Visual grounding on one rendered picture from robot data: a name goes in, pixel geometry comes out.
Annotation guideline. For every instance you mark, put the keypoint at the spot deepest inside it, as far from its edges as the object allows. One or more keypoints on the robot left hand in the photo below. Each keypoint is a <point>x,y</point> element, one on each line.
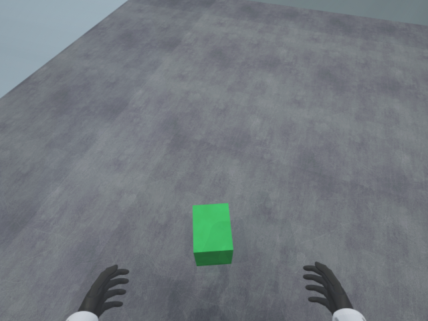
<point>94,301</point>

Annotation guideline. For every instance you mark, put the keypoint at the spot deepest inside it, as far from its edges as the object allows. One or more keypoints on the robot right hand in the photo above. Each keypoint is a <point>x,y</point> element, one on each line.
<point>332,289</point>

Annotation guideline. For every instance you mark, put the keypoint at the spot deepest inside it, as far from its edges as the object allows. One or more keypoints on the carton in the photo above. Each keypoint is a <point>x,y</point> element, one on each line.
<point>212,238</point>

